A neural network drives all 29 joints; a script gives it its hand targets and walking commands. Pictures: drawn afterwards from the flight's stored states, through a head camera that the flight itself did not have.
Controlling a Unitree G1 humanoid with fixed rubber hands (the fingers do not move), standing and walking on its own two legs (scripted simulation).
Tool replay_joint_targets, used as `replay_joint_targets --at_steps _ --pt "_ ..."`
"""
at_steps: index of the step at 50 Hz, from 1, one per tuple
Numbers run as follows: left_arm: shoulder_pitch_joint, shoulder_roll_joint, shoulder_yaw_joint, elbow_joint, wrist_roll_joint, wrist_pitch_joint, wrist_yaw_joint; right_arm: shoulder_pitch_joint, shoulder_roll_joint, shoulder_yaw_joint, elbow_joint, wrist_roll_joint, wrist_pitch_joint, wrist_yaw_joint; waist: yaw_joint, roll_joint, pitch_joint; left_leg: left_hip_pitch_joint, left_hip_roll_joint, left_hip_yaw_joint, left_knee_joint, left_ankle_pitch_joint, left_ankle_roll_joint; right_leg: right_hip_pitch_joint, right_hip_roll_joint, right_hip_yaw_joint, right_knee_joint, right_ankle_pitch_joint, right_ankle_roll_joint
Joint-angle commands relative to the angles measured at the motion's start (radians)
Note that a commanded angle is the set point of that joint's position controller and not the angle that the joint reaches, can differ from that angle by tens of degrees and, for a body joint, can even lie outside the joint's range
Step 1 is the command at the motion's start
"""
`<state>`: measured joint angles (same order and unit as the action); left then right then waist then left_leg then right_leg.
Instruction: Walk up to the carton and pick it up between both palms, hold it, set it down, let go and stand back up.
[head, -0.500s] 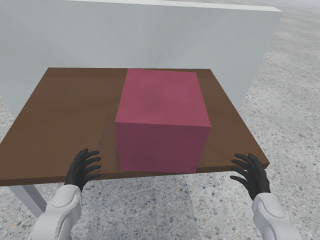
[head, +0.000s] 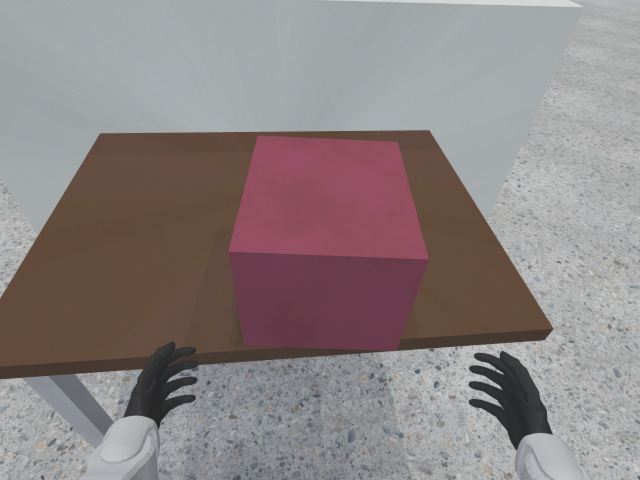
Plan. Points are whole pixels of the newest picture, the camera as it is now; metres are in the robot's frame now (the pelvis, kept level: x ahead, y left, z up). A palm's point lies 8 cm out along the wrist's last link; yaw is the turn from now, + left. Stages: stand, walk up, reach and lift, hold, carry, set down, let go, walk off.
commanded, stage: set down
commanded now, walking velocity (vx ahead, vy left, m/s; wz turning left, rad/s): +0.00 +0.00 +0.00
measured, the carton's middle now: (324, 239) +0.47 +0.04 +0.06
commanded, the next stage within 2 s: let go in 1.52 s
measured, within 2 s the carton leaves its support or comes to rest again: neither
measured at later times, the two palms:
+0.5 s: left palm (151, 430) +0.19 +0.23 -0.03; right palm (508, 446) +0.21 -0.21 -0.02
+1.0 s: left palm (157, 442) +0.19 +0.23 -0.06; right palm (501, 465) +0.20 -0.21 -0.05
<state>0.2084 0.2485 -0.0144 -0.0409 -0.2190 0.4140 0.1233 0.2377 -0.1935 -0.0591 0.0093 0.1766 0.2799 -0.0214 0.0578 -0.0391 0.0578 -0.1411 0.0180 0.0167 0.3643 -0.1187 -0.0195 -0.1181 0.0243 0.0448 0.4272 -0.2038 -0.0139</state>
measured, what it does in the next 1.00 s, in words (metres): stands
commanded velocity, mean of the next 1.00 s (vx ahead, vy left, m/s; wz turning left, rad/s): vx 0.00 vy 0.00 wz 0.00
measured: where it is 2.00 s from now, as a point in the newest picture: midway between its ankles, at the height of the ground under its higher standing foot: outside the picture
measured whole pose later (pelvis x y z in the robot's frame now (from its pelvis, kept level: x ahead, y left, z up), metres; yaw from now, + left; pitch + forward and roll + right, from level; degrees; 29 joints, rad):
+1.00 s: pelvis +0.03 +0.01 +0.00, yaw -1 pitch -4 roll +0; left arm 0.28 0.22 -0.04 0.26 -0.11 0.18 0.07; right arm 0.27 -0.19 0.00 0.43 0.08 -0.06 0.04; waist 0.05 -0.03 0.09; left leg -0.15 0.02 0.03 0.40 -0.19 -0.01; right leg -0.11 0.03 0.05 0.41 -0.24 -0.01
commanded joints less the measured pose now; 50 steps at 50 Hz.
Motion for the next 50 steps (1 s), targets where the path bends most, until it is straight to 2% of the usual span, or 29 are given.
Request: replay_joint_targets --at_steps 1,2,3,6,7,8,12,16,17,18,19,20,21,22,23,25,26,27,28,29,30,31,32,33,34,40,44,45,50 --pt "-0.232 0.115 0.055 -0.259 0.01 -0.075 -0.001 -0.179 -0.126 -0.064 -0.253 -0.007 -0.085 -0.001 -0.003 0.044 -0.156 0.116 -0.005 0.006 -0.074 -0.082 -0.016 -0.128 -0.004 -0.012 -0.135 -0.092 -0.002" --pt "-0.211 0.13 0.075 -0.134 0.026 -0.067 -0.013 -0.154 -0.111 -0.055 -0.13 -0.037 -0.065 -0.002 0.003 0.054 -0.099 0.117 -0.024 0.026 -0.064 -0.11 -0.016 -0.163 -0.013 0.01 -0.152 -0.144 0.006" --pt "-0.192 0.146 0.061 -0.299 0.0 -0.103 -0.004 -0.128 -0.104 -0.06 -0.296 -0.015 -0.098 -0.006 0.003 0.036 -0.181 0.105 -0.014 0.019 -0.053 -0.048 -0.015 -0.096 -0.01 0.009 -0.132 -0.059 0.01" --pt "-0.146 0.141 0.061 -0.218 0.008 -0.107 -0.011 -0.112 -0.118 -0.06 -0.204 -0.028 -0.106 0.001 -0.004 0.05 -0.144 0.124 -0.024 0.023 -0.052 -0.026 -0.023 -0.131 -0.006 -0.002 -0.134 -0.052 0.009" --pt "-0.149 0.165 0.065 -0.294 -0.02 -0.131 -0.011 -0.103 -0.106 -0.056 -0.305 -0.025 -0.129 -0.006 0.002 0.021 -0.19 0.106 -0.03 0.032 -0.045 0.014 -0.013 -0.109 -0.009 0.003 -0.127 -0.007 0.017" --pt "-0.135 0.141 0.075 -0.136 0.014 -0.111 -0.021 -0.088 -0.11 -0.048 -0.16 -0.052 -0.113 -0.006 0.0 0.027 -0.119 0.084 -0.032 0.031 -0.044 -0.028 -0.016 -0.133 -0.01 0.006 -0.129 -0.061 0.02" --pt "-0.121 0.18 0.069 -0.234 -0.009 -0.162 -0.03 -0.067 -0.082 -0.049 -0.235 -0.054 -0.156 -0.019 -0.002 0.036 -0.194 0.116 -0.036 0.041 -0.023 0.048 -0.02 -0.113 -0.018 0.0 -0.12 0.03 0.028" --pt "-0.075 0.158 0.07 -0.121 0.025 -0.159 -0.048 -0.04 -0.081 -0.02 -0.093 -0.073 -0.169 -0.015 0.013 0.045 -0.149 0.135 -0.037 0.038 -0.018 0.082 -0.025 -0.136 -0.021 -0.001 -0.127 0.07 0.028" --pt "-0.063 0.185 0.066 -0.264 -0.008 -0.196 -0.043 -0.008 -0.075 -0.018 -0.232 -0.05 -0.203 -0.02 0.014 0.034 -0.22 0.142 -0.04 0.037 -0.009 0.118 -0.027 -0.101 -0.022 0.002 -0.11 0.131 0.036" --pt "-0.086 0.169 0.066 -0.067 0.043 -0.147 -0.053 -0.058 -0.094 -0.028 -0.028 -0.088 -0.173 -0.013 -0.009 0.069 -0.124 0.133 -0.036 0.035 -0.02 0.049 -0.031 -0.152 -0.025 0.007 -0.129 0.037 0.03" --pt "-0.064 0.197 0.075 -0.197 -0.005 -0.189 -0.053 -0.017 -0.077 -0.021 -0.19 -0.063 -0.21 -0.025 0.001 0.016 -0.218 0.127 -0.04 0.04 -0.002 0.1 -0.023 -0.096 -0.024 0.013 -0.113 0.126 0.039" --pt "-0.063 0.171 0.077 -0.016 0.036 -0.158 -0.069 -0.015 -0.06 -0.001 -0.033 -0.099 -0.194 -0.024 -0.008 0.016 -0.146 0.109 -0.046 0.044 -0.016 0.051 -0.021 -0.094 -0.028 0.009 -0.119 0.092 0.037" --pt "-0.07 0.189 0.076 -0.239 0.001 -0.209 -0.048 -0.025 -0.075 -0.025 -0.192 -0.062 -0.233 -0.021 0.014 0.032 -0.241 0.14 -0.035 0.036 -0.012 0.12 -0.026 -0.073 -0.023 0.0 -0.103 0.146 0.039" --pt "-0.054 0.161 0.065 -0.014 0.036 -0.175 -0.069 -0.016 -0.076 -0.014 0.006 -0.102 -0.21 -0.021 -0.017 0.005 -0.128 0.13 -0.041 0.037 -0.01 0.075 -0.03 -0.113 -0.023 0.006 -0.124 0.116 0.038" --pt "-0.026 0.208 0.077 -0.219 0.005 -0.217 -0.06 0.024 -0.058 -0.008 -0.161 -0.061 -0.252 -0.026 -0.008 0.033 -0.239 0.17 -0.039 0.042 -0.001 0.164 -0.033 -0.06 -0.035 0.021 -0.112 0.237 0.045" --pt "-0.033 0.172 0.089 0.01 0.06 -0.194 -0.07 0.007 -0.068 0.008 0.023 -0.094 -0.243 -0.015 -0.005 0.037 -0.142 0.14 -0.045 0.042 -0.003 0.121 -0.034 -0.106 -0.038 0.017 -0.122 0.183 0.04" --pt "-0.003 0.175 0.093 -0.162 0.033 -0.237 -0.061 0.027 -0.089 -0.009 -0.114 -0.068 -0.286 -0.022 0.005 0.02 -0.229 0.151 -0.039 0.037 -0.003 0.203 -0.035 -0.044 -0.015 -0.004 -0.099 0.293 0.042" --pt "0.017 0.134 0.07 0.075 0.076 -0.202 -0.081 0.038 -0.096 0.011 0.119 -0.105 -0.255 -0.008 -0.021 0.029 -0.097 0.148 -0.043 0.026 -0.013 0.143 -0.042 -0.104 -0.022 0.002 -0.128 0.201 0.04" --pt "0.012 0.187 0.077 -0.266 0.01 -0.271 -0.062 0.048 -0.083 -0.011 -0.198 -0.045 -0.325 -0.018 -0.005 0.015 -0.293 0.18 -0.032 0.033 0.011 0.249 -0.034 -0.031 -0.013 -0.002 -0.099 0.327 0.043" --pt "0.017 0.138 0.078 0.063 0.076 -0.225 -0.076 0.036 -0.087 0.012 0.12 -0.094 -0.286 -0.006 -0.006 0.034 -0.124 0.168 -0.043 0.038 -0.005 0.174 -0.04 -0.109 -0.011 0.001 -0.132 0.221 0.033" --pt "-0.001 0.18 0.062 -0.217 0.023 -0.276 -0.058 0.023 -0.089 0.009 -0.128 -0.041 -0.332 -0.009 -0.004 0.037 -0.259 0.205 -0.038 0.034 0.007 0.229 -0.043 -0.058 -0.012 0.004 -0.123 0.284 0.034" --pt "0.013 0.122 0.065 0.049 0.081 -0.235 -0.07 0.041 -0.095 0.011 0.119 -0.088 -0.299 0.005 -0.02 0.063 -0.106 0.181 -0.033 0.023 -0.002 0.181 -0.048 -0.114 -0.008 -0.003 -0.133 0.19 0.024" --pt "0.004 0.15 0.051 -0.112 0.055 -0.274 -0.063 0.029 -0.095 0.015 -0.011 -0.071 -0.332 0.0 -0.008 0.037 -0.185 0.185 -0.031 0.021 0.007 0.21 -0.046 -0.083 0.0 -0.013 -0.116 0.246 0.028" --pt "-0.017 0.134 0.056 0.055 0.079 -0.25 -0.075 0.003 -0.101 0.009 0.098 -0.099 -0.322 0.002 -0.022 0.035 -0.125 0.162 -0.042 0.034 0.003 0.144 -0.043 -0.113 -0.006 -0.006 -0.129 0.188 0.026" --pt "-0.009 0.145 0.054 -0.052 0.059 -0.275 -0.068 0.012 -0.088 0.01 0.018 -0.082 -0.345 0.001 -0.013 0.026 -0.17 0.182 -0.04 0.033 -0.003 0.163 -0.04 -0.097 -0.005 -0.007 -0.126 0.223 0.03" --pt "0.011 0.121 0.049 -0.056 0.085 -0.297 -0.047 -0.001 -0.12 0.005 0.06 -0.064 -0.388 0.032 0.017 0.07 -0.19 0.185 -0.03 0.034 0.007 0.22 -0.054 -0.078 0.012 -0.018 -0.115 0.203 0.011" --pt "-0.017 0.093 0.037 0.162 0.11 -0.272 -0.063 -0.026 -0.125 0.005 0.254 -0.11 -0.37 0.041 -0.028 0.04 -0.096 0.144 -0.037 0.04 -0.015 0.102 -0.047 -0.109 0.007 -0.005 -0.126 0.133 0.013" --pt "-0.034 0.12 0.03 -0.011 0.081 -0.311 -0.046 -0.038 -0.131 -0.001 0.099 -0.079 -0.405 0.042 -0.01 0.035 -0.182 0.152 -0.032 0.04 -0.006 0.153 -0.048 -0.061 0.012 -0.019 -0.103 0.193 0.012" --pt "-0.026 0.058 0.027 0.127 0.12 -0.301 -0.043 -0.057 -0.151 0.002 0.252 -0.091 -0.411 0.069 -0.002 0.058 -0.151 0.161 -0.027 0.036 -0.001 0.172 -0.053 -0.085 0.019 -0.026 -0.105 0.189 0.001"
